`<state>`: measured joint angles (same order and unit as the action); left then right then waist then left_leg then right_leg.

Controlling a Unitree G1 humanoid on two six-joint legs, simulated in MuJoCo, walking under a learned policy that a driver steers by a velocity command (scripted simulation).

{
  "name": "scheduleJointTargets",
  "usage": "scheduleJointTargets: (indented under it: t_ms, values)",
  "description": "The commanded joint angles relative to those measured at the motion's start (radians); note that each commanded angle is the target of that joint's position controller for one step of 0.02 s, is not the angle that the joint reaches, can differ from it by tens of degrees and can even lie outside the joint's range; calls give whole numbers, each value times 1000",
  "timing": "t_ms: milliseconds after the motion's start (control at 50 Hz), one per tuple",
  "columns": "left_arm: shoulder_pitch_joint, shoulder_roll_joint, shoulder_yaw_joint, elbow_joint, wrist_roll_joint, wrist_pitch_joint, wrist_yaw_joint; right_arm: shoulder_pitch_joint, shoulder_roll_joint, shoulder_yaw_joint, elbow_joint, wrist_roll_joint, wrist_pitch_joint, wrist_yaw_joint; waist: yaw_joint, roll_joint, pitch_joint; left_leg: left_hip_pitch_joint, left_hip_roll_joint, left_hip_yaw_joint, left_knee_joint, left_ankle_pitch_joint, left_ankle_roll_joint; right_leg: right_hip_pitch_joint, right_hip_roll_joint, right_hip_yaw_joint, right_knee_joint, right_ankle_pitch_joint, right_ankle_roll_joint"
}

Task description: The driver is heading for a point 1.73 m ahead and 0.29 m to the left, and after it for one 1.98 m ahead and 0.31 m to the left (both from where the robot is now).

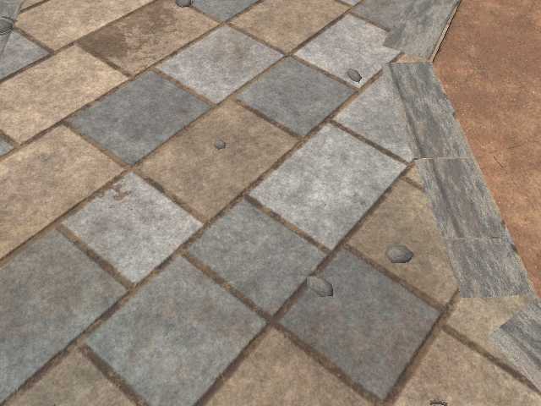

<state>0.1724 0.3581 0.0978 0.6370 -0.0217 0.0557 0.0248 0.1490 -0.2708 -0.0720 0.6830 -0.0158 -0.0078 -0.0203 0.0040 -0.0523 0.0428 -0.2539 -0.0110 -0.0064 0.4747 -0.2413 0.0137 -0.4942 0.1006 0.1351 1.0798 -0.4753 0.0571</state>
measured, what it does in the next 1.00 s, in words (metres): steps on the spot: right foot, then left foot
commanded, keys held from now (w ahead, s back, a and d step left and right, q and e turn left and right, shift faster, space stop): e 0.02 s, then no key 0.30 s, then q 0.52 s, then w+q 0.16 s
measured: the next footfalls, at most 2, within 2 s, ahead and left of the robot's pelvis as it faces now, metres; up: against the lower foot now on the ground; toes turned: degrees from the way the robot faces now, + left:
right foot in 0.26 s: +0.02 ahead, -0.15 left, +0.00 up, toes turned -4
left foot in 0.70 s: +0.00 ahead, +0.08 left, +0.00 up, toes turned +6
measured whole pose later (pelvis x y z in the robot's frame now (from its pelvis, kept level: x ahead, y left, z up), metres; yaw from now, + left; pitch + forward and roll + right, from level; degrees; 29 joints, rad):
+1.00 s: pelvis -0.01 +0.00 +0.01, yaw +13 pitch +1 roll -3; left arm 0.11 0.33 0.10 0.76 -0.01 0.00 0.02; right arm 0.27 -0.30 -0.05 0.68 0.02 0.00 -0.03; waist -0.02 -0.02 0.04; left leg -0.18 -0.05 -0.11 0.37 -0.21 0.08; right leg -0.44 0.00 0.08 0.83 -0.29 0.08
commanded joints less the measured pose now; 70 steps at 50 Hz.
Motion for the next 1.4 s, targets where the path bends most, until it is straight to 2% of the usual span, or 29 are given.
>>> scheduleJointTargets:
  t_ms: [20, 80, 180, 220, 240, 260, 280, 300, 340, 400, 580, 680, 700, 720, 740, 760, 800, 840, 880, 940, 1100, 1180, 1200, 1220, 1240, 1260, 1280, 1300, 1400]
  values:
    - [23, 79, 32, -53, -7, 3, -1, -66, -128, -26, -83, 6, -4, -19, 6, 190, -46, 110, 241, -161, -164, 296, 186, -114, -64, -40, 117, 59, 45]
    - [-43, 36, 10, -86, 1, -5, -4, 2, -154, -33, -61, 1, 7, -21, -41, 214, -87, 202, 261, -147, -147, 367, 218, -85, -87, -65, -53, 37, 55]
    - [-20, 28, -6, -78, 9, -8, -16, -10, -199, -43, -44, 27, 17, 3, -39, 243, -117, 162, 282, -117, -111, 440, 221, 133, -92, -140, -370, 55, 24]
    - [43, 21, -5, -47, 10, -8, -22, -23, -190, -34, -32, 44, 18, 6, 1, 226, -113, 120, 264, -97, -62, 408, 186, 263, -74, -170, -611, 234, -15]
    - [60, 31, -4, -38, 15, -9, -22, 13, -164, -23, -11, 49, 13, 8, 10, 199, -108, 67, 241, -77, -35, 341, 134, 364, -75, -155, -744, 348, -45]
    - [74, 75, 2, -44, 18, -10, -15, 59, -120, -6, 1, 25, 3, 14, -7, 87, -150, -28, 187, -23, 51, 178, 45, 512, -179, -18, -751, 537, -78]
    - [17, 143, 7, -70, 34, -8, -4, 84, -53, 19, -21, -21, -9, 23, -66, -174, -157, -159, 85, 73, 161, -179, -56, 526, -378, 199, -711, 751, -200]
    - [17, 73, -11, -69, 54, -23, -12, -13, -103, 10, -35, -8, -4, 10, 14, -148, -150, -137, 83, 8, 239, -331, -82, 406, -420, 234, -737, 651, -316]
    - [-25, 19, -31, -38, 60, -52, -18, -12, -126, -1, -16, 13, 8, 6, -1, -120, -109, -160, 95, -28, 319, -312, -91, 391, -356, 159, -758, 552, -288]
    - [-67, 9, -38, -6, 50, -72, -15, 58, -125, -5, 33, 18, 26, 3, -22, -98, -90, -109, 96, -41, 353, -228, -110, 350, -319, 55, -732, 690, -250]
    - [-89, 73, -1, 29, 30, -31, 10, 36, -125, -6, -6, 40, 47, 5, 15, -67, -73, -156, 74, 19, 359, -262, -84, 397, -407, 40, -704, 707, -316]
    - [-134, 78, 8, 44, 2, -19, 18, 125, -125, -12, 3, 34, 47, 29, -47, -56, -98, 22, 26, 81, 41, -13, -7, 345, -362, -72, -583, 607, -219]
    - [-86, 53, 6, 61, 3, -21, 17, 136, -176, -27, -2, 23, 43, 23, -36, 61, -93, 109, 70, -41, -74, 204, 40, 257, -288, -149, -445, 417, -134]
    - [-117, -4, -12, 16, 54, -25, 15, 137, -310, -58, -30, 24, 36, 8, -9, 362, -75, 226, 329, -425, -114, 565, 194, -31, -119, -255, -176, -20, -7]
    - [-215, 20, -7, -9, 44, -33, 20, 172, -290, -46, -44, -14, 16, 19, -88, 305, -112, 198, 419, -550, -161, 606, 352, -106, -54, -109, 27, -246, 3]
    - [-194, 47, 4, 1, 23, -33, 20, 141, -264, -38, -46, -20, -4, 23, -61, 201, -97, 194, 381, -467, -157, 555, 337, -127, -84, -60, 113, -197, -4]
    - [-151, 61, 16, 35, 21, -30, 24, 54, -223, -33, -56, 20, -12, 13, -18, 122, -69, 207, 277, -348, -135, 447, 234, -154, -117, -45, 84, -35, -2]
    - [-126, 55, 17, 49, 22, -33, 23, 45, -201, -21, -67, 31, -3, 0, -7, 144, -93, 198, 232, -307, -135, 490, 213, -100, -105, -50, 75, 62, 21]
    - [-108, 46, 15, 50, 14, -43, 10, 96, -192, -22, -64, 38, 2, -8, -19, 149, -125, 243, 201, -318, -186, 184, 214, -105, -104, -61, -15, 137, 26]
    - [-175, 49, 13, 32, 8, -69, -3, 136, -204, -25, -59, 35, -3, -15, -55, 194, -45, 242, 202, -410, -279, -210, 220, -147, -104, -52, -207, 184, 25]
    - [-190, 43, 2, 30, -2, -153, -42, 143, -238, -37, -69, 37, -10, -6, -69, 208, -17, 110, 167, -467, -248, -232, 220, 39, -73, -56, -515, 200, 6]
    - [-85, 58, 11, 59, -12, -177, -45, 107, -205, -25, -81, 41, -4, 0, 5, 193, -29, -16, 121, -502, -170, -253, 177, 286, -67, -76, -670, 304, -34]
    - [-23, 71, 19, 77, -10, -180, -39, 104, -173, -15, -85, 38, -5, 0, 38, 172, -47, -85, 86, -478, -105, -264, 146, 406, -92, -70, -701, 311, -50]
    - [100, 105, 28, 102, 2, -182, -31, 101, -105, 6, -90, 30, -10, 1, 85, 98, -109, -197, 33, -392, 84, -324, 96, 576, -219, 50, -720, 233, -95]
    - [188, 186, 37, 117, 31, -177, -28, 122, -42, 25, -126, 34, -20, 1, 71, -114, -151, -389, -94, -213, 385, -386, 35, 694, -413, 392, -830, -63, -211]
    - [178, 194, 42, 133, 35, -177, -42, 131, -120, 8, -139, 56, -30, -5, 52, -165, -69, -531, -42, -188, 556, -375, 21, 620, -506, 614, -897, -284, -299]
    - [131, 117, 21, 120, 20, -176, -42, 124, -174, -7, -113, 58, -32, -4, 45, -109, 20, -579, 3, -190, 626, -290, 17, 566, -472, 530, -902, -280, -294]
    - [109, 72, 8, 115, 15, -173, -39, 118, -176, -10, -95, 47, -33, 1, 40, -87, 46, -582, 16, -174, 646, -209, 12, 548, -413, 418, -901, -183, -265]
    - [129, 55, -11, 134, 16, -168, -26, 28, -100, 11, -121, 27, -60, 29, 40, -62, 34, -538, 75, -83, 534, 10, -18, 469, -319, 141, -943, 231, -252]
